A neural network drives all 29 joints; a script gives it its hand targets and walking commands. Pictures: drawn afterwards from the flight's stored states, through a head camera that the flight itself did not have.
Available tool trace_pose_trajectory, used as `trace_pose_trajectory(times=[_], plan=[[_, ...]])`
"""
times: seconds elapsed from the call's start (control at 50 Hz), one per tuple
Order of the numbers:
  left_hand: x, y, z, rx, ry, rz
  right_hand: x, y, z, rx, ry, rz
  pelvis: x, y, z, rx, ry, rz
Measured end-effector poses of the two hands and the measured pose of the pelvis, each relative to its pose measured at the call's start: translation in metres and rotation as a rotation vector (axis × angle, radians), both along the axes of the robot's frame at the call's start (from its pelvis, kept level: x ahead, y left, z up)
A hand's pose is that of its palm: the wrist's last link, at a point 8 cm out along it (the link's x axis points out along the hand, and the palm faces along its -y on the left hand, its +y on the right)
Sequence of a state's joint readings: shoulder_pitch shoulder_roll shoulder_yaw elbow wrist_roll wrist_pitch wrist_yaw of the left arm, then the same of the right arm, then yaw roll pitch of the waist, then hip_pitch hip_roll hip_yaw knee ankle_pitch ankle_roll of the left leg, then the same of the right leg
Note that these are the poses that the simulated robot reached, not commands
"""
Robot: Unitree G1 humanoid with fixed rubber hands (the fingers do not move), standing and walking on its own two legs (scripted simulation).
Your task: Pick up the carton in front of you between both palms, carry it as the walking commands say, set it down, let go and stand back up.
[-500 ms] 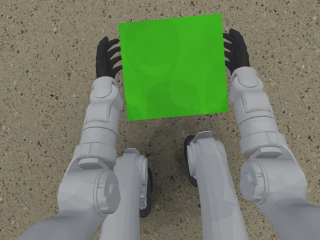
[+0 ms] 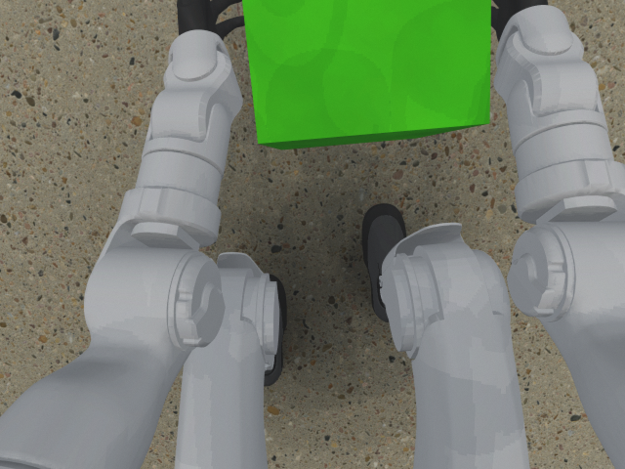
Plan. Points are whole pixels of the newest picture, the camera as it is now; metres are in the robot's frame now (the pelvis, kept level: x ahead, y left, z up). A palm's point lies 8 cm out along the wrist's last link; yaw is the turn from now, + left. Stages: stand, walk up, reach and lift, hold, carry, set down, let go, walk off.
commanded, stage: set down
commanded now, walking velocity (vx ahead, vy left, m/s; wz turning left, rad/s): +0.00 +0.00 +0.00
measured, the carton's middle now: (352, 52) +0.51 -0.13 -0.25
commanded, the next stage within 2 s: none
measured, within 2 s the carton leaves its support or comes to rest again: rests again in 0.38 s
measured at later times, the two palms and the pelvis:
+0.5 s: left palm (205, 51) +0.53 +0.03 -0.18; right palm (507, 21) +0.49 -0.28 -0.19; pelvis -0.01 +0.01 -0.01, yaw +0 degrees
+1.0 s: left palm (201, 49) +0.53 +0.03 -0.19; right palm (506, 23) +0.49 -0.28 -0.19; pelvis -0.02 +0.00 -0.02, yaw -1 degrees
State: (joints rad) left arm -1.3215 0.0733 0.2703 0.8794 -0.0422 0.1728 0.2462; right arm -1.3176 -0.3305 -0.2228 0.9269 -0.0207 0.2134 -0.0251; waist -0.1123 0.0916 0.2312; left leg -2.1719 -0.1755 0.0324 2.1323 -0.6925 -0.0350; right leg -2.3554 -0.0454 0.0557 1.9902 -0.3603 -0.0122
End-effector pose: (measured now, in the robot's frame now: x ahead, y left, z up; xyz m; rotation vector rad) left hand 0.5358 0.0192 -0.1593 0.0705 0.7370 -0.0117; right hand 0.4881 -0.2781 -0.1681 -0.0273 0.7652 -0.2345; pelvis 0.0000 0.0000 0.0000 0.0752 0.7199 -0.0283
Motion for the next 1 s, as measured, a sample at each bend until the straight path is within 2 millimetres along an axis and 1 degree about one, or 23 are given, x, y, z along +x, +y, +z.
trace_pose_trajectory(times=[0.12,0.26,0.42,0.52,1.0], plan=[[0.0,0.0,-0.004,-0.01,-0.013,-0.004,0.004,-0.001,0.005,0.023,-0.016,-0.034,0.0,0.0,-0.007,-0.015,0.006,0.001],[-0.007,0.008,-0.012,-0.011,0.019,-0.023,0.001,0.004,-0.005,0.013,0.031,0.005,-0.005,0.003,-0.011,-0.019,0.009,0.016],[-0.011,0.01,-0.025,-0.018,0.025,-0.036,0.0,0.004,-0.014,0.017,0.039,0.001,-0.009,0.005,-0.014,-0.033,-0.016,0.022],[-0.008,0.008,-0.024,-0.02,0.024,-0.053,-0.002,0.001,-0.019,0.039,0.037,-0.009,-0.009,0.005,-0.015,-0.034,-0.023,0.024],[-0.005,0.012,-0.027,-0.03,0.011,-0.121,-0.003,0.001,-0.023,0.057,0.02,0.002,-0.015,0.003,-0.024,-0.037,-0.095,0.017]])
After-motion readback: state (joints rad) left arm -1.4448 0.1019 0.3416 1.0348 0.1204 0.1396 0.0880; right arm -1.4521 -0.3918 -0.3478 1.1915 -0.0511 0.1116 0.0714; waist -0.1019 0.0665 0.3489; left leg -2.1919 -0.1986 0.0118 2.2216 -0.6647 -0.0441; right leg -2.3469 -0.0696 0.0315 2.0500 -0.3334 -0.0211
